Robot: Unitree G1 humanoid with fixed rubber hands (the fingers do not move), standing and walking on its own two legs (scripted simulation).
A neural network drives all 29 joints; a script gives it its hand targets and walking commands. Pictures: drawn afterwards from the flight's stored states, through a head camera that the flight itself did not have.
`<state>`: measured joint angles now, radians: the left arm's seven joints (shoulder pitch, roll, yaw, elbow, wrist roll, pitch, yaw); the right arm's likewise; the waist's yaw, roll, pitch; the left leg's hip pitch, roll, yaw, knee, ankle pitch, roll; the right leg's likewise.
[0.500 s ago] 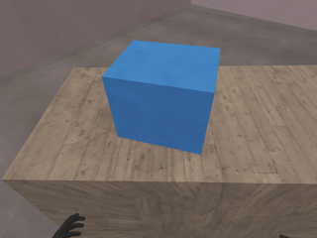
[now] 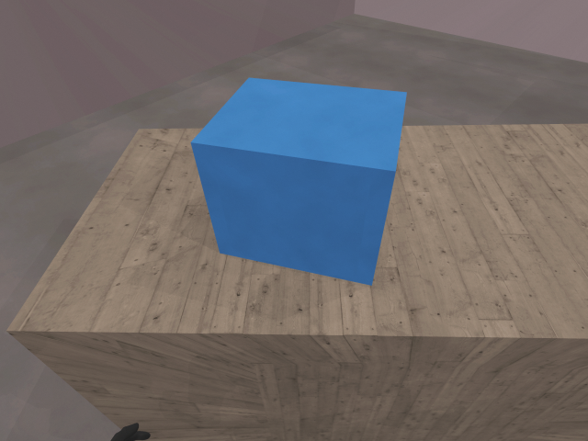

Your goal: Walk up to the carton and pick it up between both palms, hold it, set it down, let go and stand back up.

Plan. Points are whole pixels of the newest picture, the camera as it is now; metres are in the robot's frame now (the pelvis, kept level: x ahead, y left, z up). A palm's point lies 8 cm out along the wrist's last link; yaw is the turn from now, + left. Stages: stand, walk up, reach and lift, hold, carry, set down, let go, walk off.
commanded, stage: stand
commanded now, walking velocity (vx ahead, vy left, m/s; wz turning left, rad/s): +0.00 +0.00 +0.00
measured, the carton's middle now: (307, 177) +0.51 +0.02 +0.11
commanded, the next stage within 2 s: none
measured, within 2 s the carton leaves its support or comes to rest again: neither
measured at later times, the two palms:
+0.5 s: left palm out of the picture +0.08 +0.29 -0.09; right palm out of the picture +0.07 -0.30 -0.10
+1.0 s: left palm out of the picture +0.07 +0.29 -0.09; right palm out of the picture +0.07 -0.30 -0.10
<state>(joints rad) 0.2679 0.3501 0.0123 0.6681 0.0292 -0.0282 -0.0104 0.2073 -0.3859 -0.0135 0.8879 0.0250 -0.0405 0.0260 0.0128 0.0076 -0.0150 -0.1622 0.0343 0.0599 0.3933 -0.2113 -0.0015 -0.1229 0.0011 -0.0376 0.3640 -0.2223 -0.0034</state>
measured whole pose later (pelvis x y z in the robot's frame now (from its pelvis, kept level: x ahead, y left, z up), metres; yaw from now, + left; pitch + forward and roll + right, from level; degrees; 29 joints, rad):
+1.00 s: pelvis -0.02 +0.00 +0.00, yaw +0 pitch -2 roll +0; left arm 0.27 0.35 0.01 0.78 0.03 -0.03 -0.01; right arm 0.21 -0.39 -0.01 0.96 0.02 -0.03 0.03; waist 0.01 0.01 0.00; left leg -0.16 0.03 0.06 0.39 -0.19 0.00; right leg -0.12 0.00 -0.04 0.36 -0.20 0.00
